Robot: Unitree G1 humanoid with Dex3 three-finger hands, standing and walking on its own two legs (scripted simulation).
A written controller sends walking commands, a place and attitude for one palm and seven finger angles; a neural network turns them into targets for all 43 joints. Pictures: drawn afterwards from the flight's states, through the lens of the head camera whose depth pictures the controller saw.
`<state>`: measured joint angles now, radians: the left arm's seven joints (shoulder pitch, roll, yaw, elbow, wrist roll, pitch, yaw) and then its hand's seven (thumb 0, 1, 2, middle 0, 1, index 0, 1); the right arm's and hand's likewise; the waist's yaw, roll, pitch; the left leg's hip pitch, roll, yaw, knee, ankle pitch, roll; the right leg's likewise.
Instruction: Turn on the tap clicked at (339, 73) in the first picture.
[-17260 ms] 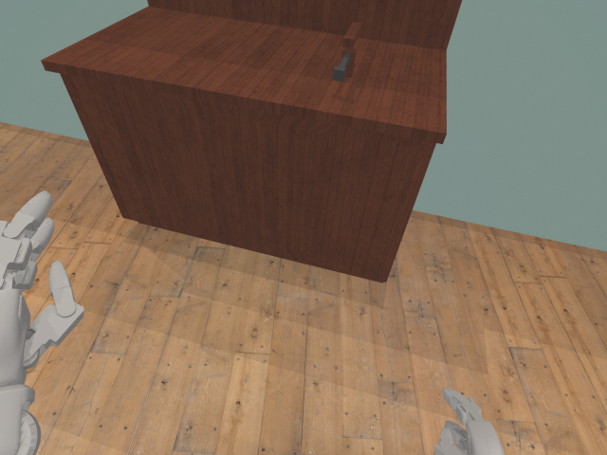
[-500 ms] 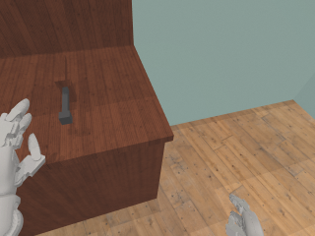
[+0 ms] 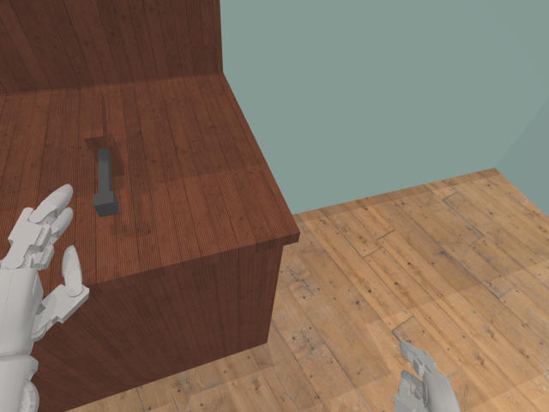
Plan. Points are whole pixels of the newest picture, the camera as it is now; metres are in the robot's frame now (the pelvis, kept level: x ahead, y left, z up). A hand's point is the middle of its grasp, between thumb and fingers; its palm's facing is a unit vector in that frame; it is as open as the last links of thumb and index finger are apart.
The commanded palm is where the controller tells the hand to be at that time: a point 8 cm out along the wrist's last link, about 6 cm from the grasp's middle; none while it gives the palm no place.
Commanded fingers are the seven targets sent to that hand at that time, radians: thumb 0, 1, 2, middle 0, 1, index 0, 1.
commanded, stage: come to a stop and stand still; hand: left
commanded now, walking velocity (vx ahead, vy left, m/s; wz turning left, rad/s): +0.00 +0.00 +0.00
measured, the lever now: (106, 204) +0.38 +0.29 +0.07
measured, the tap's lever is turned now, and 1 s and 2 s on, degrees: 0 0 0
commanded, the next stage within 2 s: look again from close up in 0.54 s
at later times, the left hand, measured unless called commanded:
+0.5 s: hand (45, 276) +0.22 +0.26 +0.15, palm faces +0.40 -0.85 -0.35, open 7.4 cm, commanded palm +0.16 +0.29 +0.18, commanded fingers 0.00 0.90 0.90 -0.20 -0.30 -0.20 -0.30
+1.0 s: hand (65, 274) +0.22 +0.24 +0.16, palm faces +0.40 -0.85 -0.35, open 7.4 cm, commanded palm +0.15 +0.27 +0.18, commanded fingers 0.00 0.90 0.90 -0.20 -0.30 -0.20 -0.30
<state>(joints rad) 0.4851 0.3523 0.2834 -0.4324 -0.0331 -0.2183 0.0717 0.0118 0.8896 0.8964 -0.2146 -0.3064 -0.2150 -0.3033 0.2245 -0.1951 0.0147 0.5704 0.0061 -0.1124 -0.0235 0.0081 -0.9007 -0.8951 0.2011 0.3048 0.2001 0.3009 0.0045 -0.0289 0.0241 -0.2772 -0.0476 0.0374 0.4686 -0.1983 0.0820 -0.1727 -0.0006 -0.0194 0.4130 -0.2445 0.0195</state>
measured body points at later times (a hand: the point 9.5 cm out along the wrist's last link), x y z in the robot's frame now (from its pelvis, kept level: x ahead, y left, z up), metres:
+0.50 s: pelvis +0.00 +0.01 +0.00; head +0.02 +0.04 +0.45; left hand +0.19 +0.31 +0.17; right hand +0.19 -0.20 -0.07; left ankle +0.03 +0.06 -0.74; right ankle -0.02 -0.14 -0.74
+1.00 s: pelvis +0.00 -0.01 +0.01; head +0.01 +0.01 +0.45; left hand +0.19 +0.28 +0.18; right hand +0.18 -0.23 -0.07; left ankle +0.03 +0.06 -0.74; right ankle -0.02 -0.14 -0.74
